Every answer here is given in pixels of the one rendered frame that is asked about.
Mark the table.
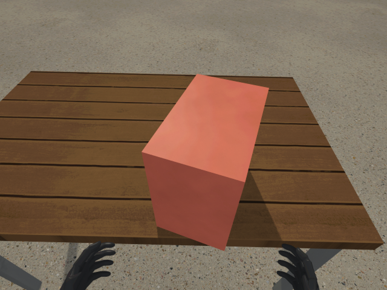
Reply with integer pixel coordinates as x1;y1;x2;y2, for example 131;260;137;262
0;71;384;290

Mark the carton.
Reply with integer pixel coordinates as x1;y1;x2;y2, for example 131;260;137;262
141;74;269;251

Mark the robot left hand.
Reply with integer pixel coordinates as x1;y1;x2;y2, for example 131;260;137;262
60;241;115;290

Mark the robot right hand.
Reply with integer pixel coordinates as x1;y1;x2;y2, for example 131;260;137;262
277;243;319;290

